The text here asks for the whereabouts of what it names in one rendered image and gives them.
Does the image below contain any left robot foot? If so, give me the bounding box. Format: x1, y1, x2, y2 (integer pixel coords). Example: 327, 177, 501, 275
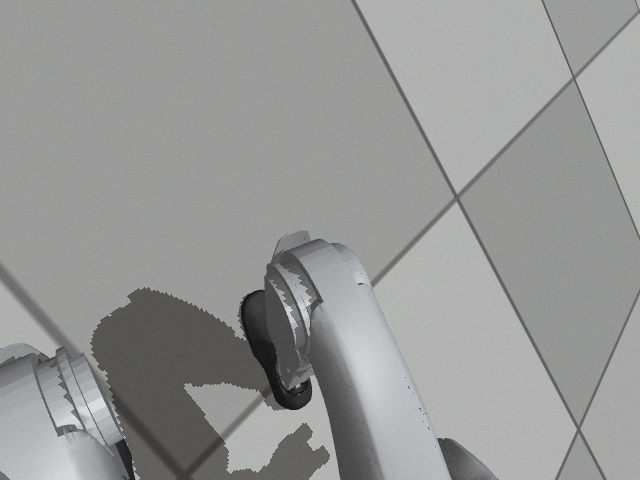
115, 437, 135, 480

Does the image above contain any right robot hand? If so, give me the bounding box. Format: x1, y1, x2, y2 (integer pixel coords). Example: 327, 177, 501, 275
437, 438, 499, 480

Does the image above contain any right robot foot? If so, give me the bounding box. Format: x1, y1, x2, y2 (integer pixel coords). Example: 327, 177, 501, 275
241, 290, 312, 410

